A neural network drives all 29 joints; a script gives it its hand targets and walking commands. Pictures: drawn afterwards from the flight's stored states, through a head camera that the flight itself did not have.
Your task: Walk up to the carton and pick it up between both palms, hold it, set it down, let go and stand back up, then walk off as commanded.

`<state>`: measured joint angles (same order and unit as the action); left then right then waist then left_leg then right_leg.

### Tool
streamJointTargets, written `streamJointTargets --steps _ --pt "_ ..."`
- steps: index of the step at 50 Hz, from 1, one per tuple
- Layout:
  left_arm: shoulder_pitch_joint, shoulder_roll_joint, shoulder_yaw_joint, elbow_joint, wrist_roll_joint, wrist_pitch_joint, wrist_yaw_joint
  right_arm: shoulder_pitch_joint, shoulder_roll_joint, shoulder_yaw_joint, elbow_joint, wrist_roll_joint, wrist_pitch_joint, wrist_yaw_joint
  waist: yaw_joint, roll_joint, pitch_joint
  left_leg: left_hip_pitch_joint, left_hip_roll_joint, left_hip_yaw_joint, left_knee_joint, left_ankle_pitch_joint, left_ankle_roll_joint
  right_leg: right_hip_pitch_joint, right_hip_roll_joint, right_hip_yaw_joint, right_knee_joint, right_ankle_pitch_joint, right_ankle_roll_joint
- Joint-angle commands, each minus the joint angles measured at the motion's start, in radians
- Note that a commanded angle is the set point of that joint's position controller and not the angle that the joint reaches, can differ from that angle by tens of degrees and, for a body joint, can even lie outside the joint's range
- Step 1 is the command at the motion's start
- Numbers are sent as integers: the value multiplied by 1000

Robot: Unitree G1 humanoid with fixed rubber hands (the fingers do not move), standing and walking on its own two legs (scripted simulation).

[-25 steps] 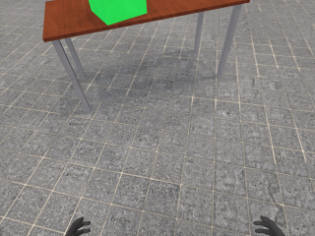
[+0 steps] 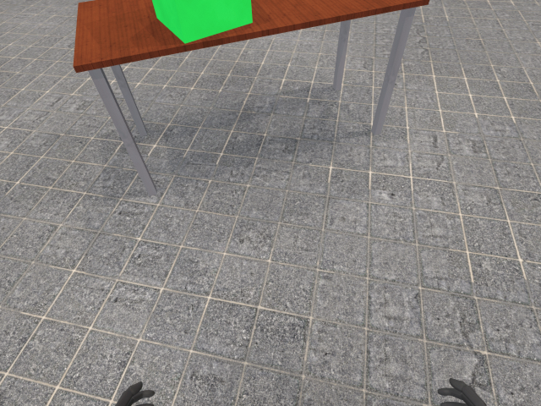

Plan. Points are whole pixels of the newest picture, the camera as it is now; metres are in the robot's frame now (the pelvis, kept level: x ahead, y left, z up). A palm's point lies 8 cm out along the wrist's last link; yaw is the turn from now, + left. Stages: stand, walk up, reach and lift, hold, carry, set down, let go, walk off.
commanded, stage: walk up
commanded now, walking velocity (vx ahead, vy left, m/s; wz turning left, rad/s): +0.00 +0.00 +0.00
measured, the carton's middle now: out of the picture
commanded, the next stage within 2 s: none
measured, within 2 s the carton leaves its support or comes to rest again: neither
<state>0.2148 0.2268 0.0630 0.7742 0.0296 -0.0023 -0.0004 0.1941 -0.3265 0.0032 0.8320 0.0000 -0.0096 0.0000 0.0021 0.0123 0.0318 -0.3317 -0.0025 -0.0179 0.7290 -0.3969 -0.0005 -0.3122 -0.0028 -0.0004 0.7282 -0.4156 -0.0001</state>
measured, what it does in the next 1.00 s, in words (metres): walks ahead: right foot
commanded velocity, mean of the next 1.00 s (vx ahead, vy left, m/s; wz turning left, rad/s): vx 0.00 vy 0.00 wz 0.00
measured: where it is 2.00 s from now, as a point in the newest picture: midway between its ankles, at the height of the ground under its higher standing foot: (280, 318)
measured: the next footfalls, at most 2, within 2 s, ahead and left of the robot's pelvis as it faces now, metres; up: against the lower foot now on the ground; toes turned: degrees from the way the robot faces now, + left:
right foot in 0.78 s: +0.33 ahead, -0.07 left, +0.00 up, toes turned +4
left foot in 1.16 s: +0.39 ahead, +0.15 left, +0.00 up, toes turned +21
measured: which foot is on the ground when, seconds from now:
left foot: down 0.00-0.80, up 0.82-1.00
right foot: down 0.00-0.36, up 0.38-0.76, down 0.78-1.00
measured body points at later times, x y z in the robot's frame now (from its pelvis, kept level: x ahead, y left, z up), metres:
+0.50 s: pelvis +0.09 +0.05 +0.01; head +0.10 +0.08 +0.45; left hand +0.14 +0.36 -0.11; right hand +0.21 -0.25 -0.09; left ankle +0.05 +0.13 -0.72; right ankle +0.04 -0.12 -0.65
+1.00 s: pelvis +0.26 +0.00 +0.00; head +0.28 +0.00 +0.45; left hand +0.30 +0.32 -0.10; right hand +0.39 -0.28 -0.12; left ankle +0.19 +0.13 -0.65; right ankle +0.29 -0.07 -0.72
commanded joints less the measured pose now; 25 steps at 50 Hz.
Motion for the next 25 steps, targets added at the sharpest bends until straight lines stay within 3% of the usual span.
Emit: streamJointTargets --steps 1,2,3,4,5,6,7,8,9,11,13,14,15,16,17,18,19,20,21,22,23,24,25 --pt "-90 264 43 -30 -14 -47 6 -85 -208 -67 -51 -17 -49 -17 8 -102 -104 63 89 -79 -116 349 76 54 -96 99 -174 337 -83" --pt "-88 274 40 -29 -12 -54 13 -70 -214 -80 -54 -15 -49 -16 -11 -91 -85 63 87 -65 -117 333 74 39 -106 130 -185 342 -92" --pt "-91 297 50 -34 -18 -52 14 -60 -216 -69 -41 -24 -44 -21 -4 -47 -96 60 88 -73 -129 384 77 57 -102 103 -166 375 -78" --pt "-88 275 49 -29 -13 -59 11 -66 -218 -78 -34 -15 -50 -19 -6 -30 -70 54 94 -81 -126 331 82 40 -91 107 -176 325 -75" --pt "17 392 91 -67 3 -81 -10 -15 -306 -113 -72 -33 -51 23 52 -66 -121 -86 81 -210 -110 -191 137 145 -102 116 -166 -304 -128" --pt "106 440 114 -30 11 -90 -19 -66 -319 -115 -86 -39 -46 42 97 -124 -54 -332 31 -161 -53 -351 86 289 -166 243 -301 -548 -189" --pt "151 497 130 -10 15 -97 -21 -146 -282 -107 -132 -39 -40 49 134 -265 29 -574 -12 -25 194 -247 67 397 -330 482 -509 -688 -256" --pt "134 503 141 -26 27 -106 -18 -215 -286 -105 -151 -51 -43 56 151 -232 88 -658 52 -37 312 -153 50 374 -461 611 -563 -622 -310" --pt "106 497 135 -50 31 -115 -15 -195 -286 -103 -146 -46 -55 58 131 -125 104 -630 81 -57 256 -132 54 350 -500 589 -566 -552 -331" --pt "54 451 119 -54 23 -129 -20 -144 -268 -97 -118 -44 -75 72 85 -49 130 -529 125 -77 221 -58 49 267 -440 434 -504 -305 -304" --pt "16 473 125 -74 21 -125 -28 -88 -268 -106 -102 -25 -87 83 51 -184 60 -324 96 -12 69 -93 45 205 -399 272 -452 -164 -272" --pt "-50 454 116 -88 15 -122 -35 -36 -266 -108 -86 -24 -88 89 9 -180 46 -195 79 6 -37 -28 55 138 -366 210 -380 -109 -253" --pt "-81 464 111 -92 20 -112 -41 55 -266 -121 -42 -28 -93 85 -38 -135 -26 24 35 98 -110 97 43 45 -312 75 -271 -94 -203" --pt "-112 384 90 -105 14 -109 -45 227 -271 -135 18 -26 -102 65 -129 -14 -77 291 -30 70 -159 118 45 -102 -226 -22 1 71 -136" --pt "-95 299 63 -126 -3 -107 -46 357 -371 -158 34 -29 -113 37 -195 269 -159 484 113 -300 -337 -59 65 -286 -105 -102 393 112 -63" --pt "-132 287 52 -141 -13 -105 -47 349 -459 -161 19 -24 -125 22 -172 356 -122 533 281 -817 -499 31 126 -500 58 -4 498 -148 -24" --pt "-128 351 55 -117 -21 -100 -37 317 -452 -153 23 -11 -119 18 -120 188 -77 522 339 -873 -454 218 159 -518 21 59 516 -131 -35" --pt "-165 340 50 -99 -23 -100 -39 284 -431 -145 4 -8 -112 13 -103 76 -34 502 323 -779 -427 329 184 -535 -19 62 517 -78 -36" --pt "-130 367 53 -78 -28 -93 -35 244 -391 -137 -3 -7 -110 7 -81 35 0 472 287 -671 -378 400 144 -513 -46 87 499 -23 -35" --pt "-121 351 56 -82 -21 -86 -37 223 -354 -124 -8 -13 -112 3 -65 -14 -4 459 260 -590 -367 549 114 -478 -73 73 466 36 -38" --pt "-107 349 55 -75 -13 -78 -42 203 -355 -129 -14 3 -116 2 -52 28 11 400 227 -494 -352 672 107 -439 -96 60 418 56 -31" --pt "-100 355 52 -80 -11 -74 -44 207 -335 -121 -24 7 -116 0 -59 79 -12 435 198 -413 -328 753 90 -432 -84 31 403 62 -27" --pt "-103 347 48 -83 -17 -68 -46 240 -329 -119 -14 11 -119 -4 -63 78 3 445 201 -378 -313 815 103 -435 -80 21 388 78 -25"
